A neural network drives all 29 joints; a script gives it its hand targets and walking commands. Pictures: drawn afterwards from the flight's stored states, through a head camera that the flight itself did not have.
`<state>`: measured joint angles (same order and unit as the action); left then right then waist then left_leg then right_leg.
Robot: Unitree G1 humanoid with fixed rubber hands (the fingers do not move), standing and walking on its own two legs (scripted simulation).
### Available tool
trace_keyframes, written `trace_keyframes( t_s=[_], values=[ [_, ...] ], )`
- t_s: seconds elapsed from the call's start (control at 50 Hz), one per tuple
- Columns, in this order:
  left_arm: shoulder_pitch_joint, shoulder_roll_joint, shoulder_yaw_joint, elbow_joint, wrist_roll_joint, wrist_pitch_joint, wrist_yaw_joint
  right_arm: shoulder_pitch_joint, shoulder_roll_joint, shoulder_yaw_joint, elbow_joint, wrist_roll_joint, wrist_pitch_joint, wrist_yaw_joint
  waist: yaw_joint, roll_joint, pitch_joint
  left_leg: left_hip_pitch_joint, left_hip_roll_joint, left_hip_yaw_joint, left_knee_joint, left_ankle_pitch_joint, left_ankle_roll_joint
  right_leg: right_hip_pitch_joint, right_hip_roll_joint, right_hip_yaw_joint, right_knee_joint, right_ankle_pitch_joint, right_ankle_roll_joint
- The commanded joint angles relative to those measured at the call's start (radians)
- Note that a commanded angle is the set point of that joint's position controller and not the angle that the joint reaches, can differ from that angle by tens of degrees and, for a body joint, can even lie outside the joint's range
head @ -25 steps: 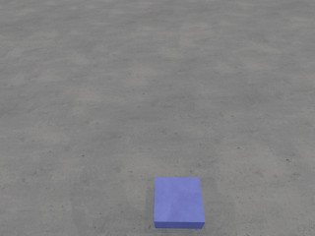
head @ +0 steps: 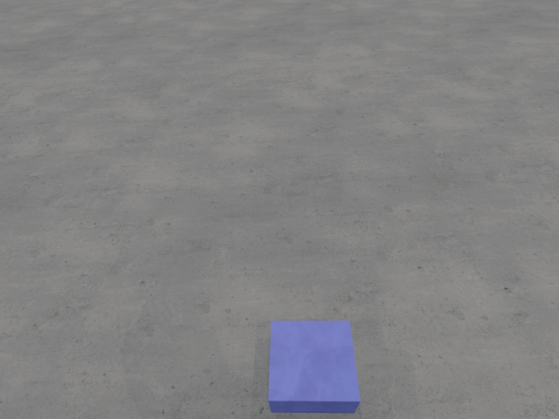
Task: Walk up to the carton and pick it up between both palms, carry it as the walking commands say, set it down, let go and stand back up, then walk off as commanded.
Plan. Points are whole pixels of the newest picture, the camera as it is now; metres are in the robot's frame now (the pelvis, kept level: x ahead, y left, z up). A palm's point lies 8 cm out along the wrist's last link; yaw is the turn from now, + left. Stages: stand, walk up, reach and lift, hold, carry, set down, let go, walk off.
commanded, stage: stand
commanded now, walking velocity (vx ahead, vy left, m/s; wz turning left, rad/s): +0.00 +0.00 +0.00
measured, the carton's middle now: (311, 365) +0.44 -0.03 -0.71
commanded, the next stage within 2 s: reach and lift in 0.16 s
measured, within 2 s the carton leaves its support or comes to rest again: neither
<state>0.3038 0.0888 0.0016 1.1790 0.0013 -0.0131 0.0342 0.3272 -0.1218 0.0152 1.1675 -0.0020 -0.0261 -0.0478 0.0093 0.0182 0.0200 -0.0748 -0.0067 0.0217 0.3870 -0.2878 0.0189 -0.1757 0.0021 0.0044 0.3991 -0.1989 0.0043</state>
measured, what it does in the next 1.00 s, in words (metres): lowers itself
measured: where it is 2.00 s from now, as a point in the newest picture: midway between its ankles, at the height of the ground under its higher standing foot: outside the picture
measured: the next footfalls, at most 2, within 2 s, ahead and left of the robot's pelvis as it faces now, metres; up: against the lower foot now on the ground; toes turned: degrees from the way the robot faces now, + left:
none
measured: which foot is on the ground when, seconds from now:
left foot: down 0.00-1.00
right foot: down 0.00-1.00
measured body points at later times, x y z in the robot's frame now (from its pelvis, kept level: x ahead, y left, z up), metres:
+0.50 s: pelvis -0.03 -0.01 -0.02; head +0.04 -0.02 +0.42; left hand +0.12 +0.20 -0.15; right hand +0.15 -0.20 -0.16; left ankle -0.05 +0.11 -0.74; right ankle +0.01 -0.12 -0.74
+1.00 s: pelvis -0.10 -0.02 -0.08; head +0.04 -0.04 +0.35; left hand +0.18 +0.20 -0.18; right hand +0.17 -0.23 -0.20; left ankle -0.05 +0.11 -0.74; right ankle +0.01 -0.12 -0.74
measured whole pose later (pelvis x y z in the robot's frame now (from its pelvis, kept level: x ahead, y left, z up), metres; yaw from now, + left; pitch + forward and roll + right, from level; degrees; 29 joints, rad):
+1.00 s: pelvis -0.10 -0.02 -0.08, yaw +1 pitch +13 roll +2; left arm -0.33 0.19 0.12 0.61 -0.02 0.54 -0.06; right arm -0.29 -0.18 -0.08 0.55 0.05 0.59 -0.02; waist 0.00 0.00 0.08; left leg -0.85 -0.01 0.02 1.03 -0.41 0.00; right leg -0.94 -0.01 0.00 1.00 -0.29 -0.02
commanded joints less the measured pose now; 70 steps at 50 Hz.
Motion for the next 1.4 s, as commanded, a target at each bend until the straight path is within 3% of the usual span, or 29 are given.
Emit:
trace_keyframes(
  t_s=[0.0, 0.04, 0.14, 0.16, 0.18, 0.2, 0.26, 0.28, 0.38, 0.5, 0.68, 0.7, 0.74, 0.76, 0.82, 0.86, 0.88, 0.92, 0.94, 1.04, 1.06, 1.08, 1.16, 1.18, 1.2, 1.26, 1.28, 1.36, 1.38],
  values=[
    [0.105, 0.065, 0.007, -0.004, 0.004, -0.001, -0.001, 0.101, -0.073, -0.013, 0.015, -0.003, -0.003, -0.009, 0.016, -0.038, 0.076, -0.073, 0.098, -0.048, -0.070, 0.204, 0.012, 0.004, -0.086, 0.076, -0.054, 0.194, -0.023],
    [0.059, 0.104, 0.014, -0.010, -0.003, 0.004, 0.001, 0.111, -0.046, -0.007, 0.012, -0.013, -0.001, -0.001, -0.003, 0.043, 0.096, -0.130, 0.104, -0.068, -0.101, 0.135, 0.004, 0.027, -0.089, 0.087, -0.054, 0.128, -0.029],
    [0.105, 0.064, 0.014, 0.000, -0.003, 0.000, 0.005, 0.110, -0.032, -0.010, 0.005, 0.001, 0.003, 0.001, 0.006, -0.024, 0.088, -0.106, 0.099, -0.067, -0.081, 0.104, 0.015, 0.017, -0.078, 0.069, -0.060, 0.116, -0.022],
    [-1.155, 0.257, -0.109, -0.726, -0.125, 0.025, -0.006, -1.127, -0.183, 0.012, -0.797, 0.050, 0.056, 0.004, -0.071, -0.068, -0.253, -0.516, -0.045, 0.019, 0.047, -0.355, 0.066, -0.178, 0.029, -0.033, 0.122, -0.342, -0.052],
    [-0.673, 0.208, -0.031, -0.477, -0.150, 0.123, 0.022, -0.712, -0.180, 0.004, -0.595, 0.089, 0.154, -0.006, 0.045, -0.051, -0.174, -0.440, 0.051, -0.030, 0.110, -0.261, 0.065, -0.201, -0.040, -0.032, 0.233, -0.317, -0.053],
    [-0.608, 0.226, -0.018, -0.607, -0.155, 0.185, 0.035, -0.674, -0.154, 0.006, -0.657, 0.106, 0.216, -0.015, 0.077, -0.067, -0.244, -0.509, 0.038, -0.003, 0.170, -0.161, 0.059, -0.252, -0.048, -0.036, 0.240, -0.225, -0.071],
    [-0.356, 0.140, -0.151, -0.446, -0.230, 0.459, 0.027, -0.462, -0.083, 0.094, -0.530, 0.220, 0.488, -0.011, -0.020, -0.007, -0.214, -0.441, 0.016, -0.066, 0.187, -0.060, 0.093, -0.287, -0.026, -0.011, 0.191, -0.156, -0.092],
    [-0.330, 0.155, -0.140, -0.475, -0.228, 0.544, 0.018, -0.338, -0.112, 0.101, -0.503, 0.250, 0.570, -0.007, 0.019, 0.110, -0.217, -0.554, 0.030, -0.067, 0.176, -0.073, 0.078, -0.231, -0.012, -0.005, 0.259, -0.127, -0.128],
    [-0.087, 0.121, 0.007, -0.454, -0.071, 0.697, -0.032, -0.075, -0.061, 0.040, -0.457, 0.106, 0.741, 0.027, -0.009, -0.002, -0.201, -0.498, 0.000, -0.085, 0.188, 0.271, 0.032, -0.088, 0.018, 0.054, 0.225, 0.336, -0.097],
    [-0.358, 0.087, 0.106, -0.791, 0.079, 0.589, -0.036, -0.368, -0.055, -0.098, -0.766, -0.081, 0.623, 0.022, -0.012, -0.067, -0.236, -0.470, -0.017, -0.091, 0.242, 0.230, 0.052, -0.151, 0.002, 0.078, 0.264, 0.247, -0.050],
    [-0.365, 0.122, 0.126, -0.911, 0.018, 0.499, -0.062, -0.370, -0.046, -0.133, -0.891, -0.018, 0.526, 0.054, 0.007, -0.022, -0.612, -0.668, -0.027, -0.075, 0.462, 0.337, -0.006, -0.216, 0.015, 0.067, 0.510, 0.466, -0.019],
    [-0.324, 0.086, 0.107, -0.911, 0.012, 0.501, -0.059, -0.302, 0.027, -0.034, -0.868, 0.054, 0.528, 0.072, 0.057, 0.025, -0.593, -0.725, -0.033, -0.055, 0.433, 0.258, 0.002, -0.191, -0.005, 0.061, 0.479, 0.383, -0.026],
    [-0.338, 0.136, 0.116, -0.840, 0.013, 0.523, -0.057, -0.370, -0.071, -0.088, -0.894, 0.021, 0.542, 0.051, -0.018, -0.009, -0.501, -0.747, -0.028, -0.058, 0.438, 0.106, 0.024, -0.272, 0.013, 0.068, 0.479, 0.197, -0.019],
    [-0.384, 0.118, 0.079, -0.845, -0.012, 0.531, -0.061, -0.388, -0.089, -0.069, -0.874, 0.007, 0.554, 0.051, 0.000, -0.083, -0.458, -0.743, -0.014, -0.068, 0.429, 0.014, 0.029, -0.287, 0.013, 0.058, 0.476, 0.054, -0.024],
    [-0.625, 0.129, 0.052, -0.852, -0.022, 0.521, -0.101, -0.525, -0.131, -0.097, -0.851, 0.036, 0.567, 0.039, -0.031, -0.003, -0.327, -0.781, -0.004, -0.015, 0.438, -0.277, 0.033, -0.361, -0.014, 0.098, 0.438, -0.281, -0.031],
    [-0.762, 0.206, 0.127, -0.812, -0.014, 0.512, -0.078, -0.718, -0.102, -0.090, -0.812, 0.056, 0.567, 0.048, 0.025, 0.024, -0.283, -0.847, -0.002, -0.019, 0.432, -0.288, 0.030, -0.381, -0.022, 0.084, 0.438, -0.340, -0.034],
    [-0.638, 0.192, 0.112, -0.707, -0.026, 0.532, -0.076, -0.671, -0.118, -0.082, -0.787, 0.060, 0.577, 0.039, -0.023, -0.077, -0.253, -0.818, -0.006, -0.033, 0.447, -0.269, 0.030, -0.361, -0.034, 0.099, 0.389, -0.375, -0.027],
    [-0.758, 0.206, 0.144, -0.675, 0.003, 0.545, -0.076, -0.872, -0.157, -0.107, -0.794, 0.036, 0.592, 0.037, 0.040, -0.035, -0.244, -0.865, -0.007, -0.022, 0.442, -0.350, 0.021, -0.313, -0.035, 0.097, 0.428, -0.471, -0.010],
    [-0.857, 0.187, 0.149, -0.696, -0.024, 0.532, -0.089, -0.873, -0.090, -0.103, -0.795, 0.047, 0.584, 0.037, 0.003, -0.127, -0.321, -0.864, -0.003, -0.017, 0.491, -0.283, 0.019, -0.329, -0.029, 0.108, 0.429, -0.419, -0.008],
    [-1.011, 0.254, 0.151, -0.558, -0.028, 0.526, -0.090, -1.055, -0.168, -0.127, -0.678, 0.065, 0.575, 0.008, 0.016, -0.024, -0.403, -0.868, -0.012, -0.010, 0.492, -0.301, -0.005, -0.352, -0.024, 0.091, 0.451, -0.413, -0.015],
    [-1.053, 0.293, 0.164, -0.603, -0.050, 0.509, -0.092, -0.980, -0.122, -0.142, -0.656, 0.063, 0.575, -0.009, -0.037, -0.082, -0.430, -0.841, 0.006, -0.029, 0.510, -0.245, 0.008, -0.363, -0.018, 0.098, 0.459, -0.339, 0.001],
    [-1.109, 0.272, 0.156, -0.522, -0.053, 0.511, -0.090, -1.139, -0.195, -0.165, -0.624, 0.051, 0.565, -0.009, -0.036, 0.019, -0.454, -0.845, -0.009, -0.027, 0.503, -0.252, -0.006, -0.411, 0.001, 0.062, 0.480, -0.325, 0.002],
    [-1.099, 0.262, 0.192, -0.380, -0.025, 0.453, -0.082, -1.158, -0.121, -0.133, -0.518, 0.048, 0.534, -0.021, 0.035, -0.051, -0.394, -0.998, -0.031, 0.020, 0.529, -0.188, -0.013, -0.356, -0.024, 0.087, 0.440, -0.312, 0.008],
    [-1.202, 0.317, 0.208, -0.445, -0.010, 0.425, -0.091, -1.149, -0.142, -0.166, -0.528, 0.042, 0.510, -0.024, -0.016, -0.078, -0.426, -0.973, -0.005, -0.006, 0.510, -0.198, -0.006, -0.410, 0.000, 0.066, 0.476, -0.296, 0.025],
    [-1.180, 0.315, 0.225, -0.485, -0.031, 0.396, -0.080, -1.263, -0.172, -0.168, -0.652, 0.035, 0.464, -0.034, 0.018, -0.126, -0.573, -0.956, -0.019, -0.014, 0.552, -0.102, -0.015, -0.343, -0.001, 0.086, 0.486, -0.232, 0.023],
    [-1.164, 0.277, 0.207, -0.380, -0.050, 0.375, -0.047, -1.158, -0.212, -0.221, -0.431, 0.026, 0.440, -0.028, -0.001, 0.066, -0.609, -0.913, -0.028, -0.018, 0.493, -0.053, -0.042, -0.482, 0.018, 0.024, 0.548, -0.041, 0.000],
    [-1.143, 0.259, 0.184, -0.401, -0.061, 0.354, -0.052, -1.097, -0.196, -0.220, -0.434, 0.008, 0.412, -0.017, -0.046, 0.033, -0.652, -0.826, -0.020, -0.031, 0.491, 0.010, -0.043, -0.490, 0.021, 0.025, 0.525, 0.011, -0.001],
    [-1.235, 0.305, 0.217, -0.434, -0.096, 0.249, -0.068, -1.224, -0.163, -0.196, -0.502, 0.043, 0.304, -0.006, 0.025, -0.021, -0.856, -1.015, -0.051, -0.016, 0.543, 0.162, -0.041, -0.314, 0.014, 0.063, 0.589, 0.304, 0.010],
    [-1.196, 0.289, 0.227, -0.493, -0.078, 0.223, -0.069, -1.223, -0.207, -0.239, -0.568, 0.028, 0.266, 0.002, -0.017, -0.021, -0.921, -0.967, -0.047, -0.021, 0.536, 0.216, -0.037, -0.339, 0.012, 0.047, 0.609, 0.347, 0.018]
  ],
)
